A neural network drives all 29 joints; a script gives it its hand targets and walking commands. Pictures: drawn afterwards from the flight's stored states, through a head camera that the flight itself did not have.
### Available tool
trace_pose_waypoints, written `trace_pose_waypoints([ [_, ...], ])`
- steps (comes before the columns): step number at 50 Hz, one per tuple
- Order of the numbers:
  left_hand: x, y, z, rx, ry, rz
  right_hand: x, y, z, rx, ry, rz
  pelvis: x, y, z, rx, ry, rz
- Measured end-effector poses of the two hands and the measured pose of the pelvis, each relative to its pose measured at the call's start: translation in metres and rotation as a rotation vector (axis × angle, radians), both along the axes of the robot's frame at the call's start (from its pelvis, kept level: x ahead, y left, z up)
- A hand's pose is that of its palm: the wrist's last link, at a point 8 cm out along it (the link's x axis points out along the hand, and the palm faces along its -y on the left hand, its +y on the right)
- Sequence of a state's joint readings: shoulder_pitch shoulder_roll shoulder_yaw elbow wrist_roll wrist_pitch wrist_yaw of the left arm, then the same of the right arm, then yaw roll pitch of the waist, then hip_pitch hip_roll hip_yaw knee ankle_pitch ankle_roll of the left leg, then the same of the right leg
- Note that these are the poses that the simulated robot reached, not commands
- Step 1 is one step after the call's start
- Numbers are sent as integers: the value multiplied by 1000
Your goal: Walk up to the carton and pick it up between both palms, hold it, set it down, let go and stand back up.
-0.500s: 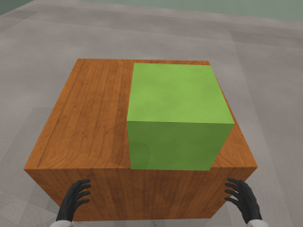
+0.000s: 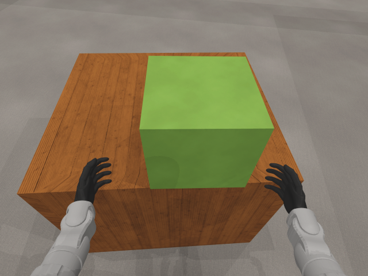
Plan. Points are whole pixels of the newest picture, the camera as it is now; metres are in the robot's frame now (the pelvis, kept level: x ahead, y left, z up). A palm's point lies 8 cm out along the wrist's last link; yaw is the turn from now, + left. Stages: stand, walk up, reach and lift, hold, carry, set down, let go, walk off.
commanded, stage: reach and lift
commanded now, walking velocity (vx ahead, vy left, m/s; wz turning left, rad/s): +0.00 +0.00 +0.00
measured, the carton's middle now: (197, 122) +0.52 -0.05 +0.01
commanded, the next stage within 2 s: none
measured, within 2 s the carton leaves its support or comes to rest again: neither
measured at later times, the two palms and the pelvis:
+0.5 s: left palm (92, 155) +0.37 +0.20 +0.07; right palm (302, 167) +0.34 -0.27 +0.06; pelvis +0.01 +0.00 +0.01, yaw -1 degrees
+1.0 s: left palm (85, 115) +0.44 +0.21 +0.12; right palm (296, 120) +0.42 -0.25 +0.13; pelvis +0.02 +0.01 +0.01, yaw +0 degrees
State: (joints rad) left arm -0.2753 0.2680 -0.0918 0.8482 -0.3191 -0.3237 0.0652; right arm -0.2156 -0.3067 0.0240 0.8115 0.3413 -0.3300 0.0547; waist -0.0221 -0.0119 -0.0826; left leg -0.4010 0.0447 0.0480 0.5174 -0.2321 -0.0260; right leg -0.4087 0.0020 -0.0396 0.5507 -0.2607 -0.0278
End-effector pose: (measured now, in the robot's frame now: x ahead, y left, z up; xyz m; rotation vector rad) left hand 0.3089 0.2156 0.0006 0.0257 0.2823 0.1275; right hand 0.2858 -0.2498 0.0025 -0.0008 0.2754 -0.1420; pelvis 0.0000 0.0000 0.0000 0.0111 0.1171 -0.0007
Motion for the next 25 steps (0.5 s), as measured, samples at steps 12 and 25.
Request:
trace_pose_waypoints([
  [12,26,14,47,36,-1,-77,31,-17,45,-21,-16,-35,19,-2,10,-7,-69,-7],
  [25,60,-18,68,14,25,-109,53,-15,58,26,-13,-22,12,3,12,-12,0,-13],
])
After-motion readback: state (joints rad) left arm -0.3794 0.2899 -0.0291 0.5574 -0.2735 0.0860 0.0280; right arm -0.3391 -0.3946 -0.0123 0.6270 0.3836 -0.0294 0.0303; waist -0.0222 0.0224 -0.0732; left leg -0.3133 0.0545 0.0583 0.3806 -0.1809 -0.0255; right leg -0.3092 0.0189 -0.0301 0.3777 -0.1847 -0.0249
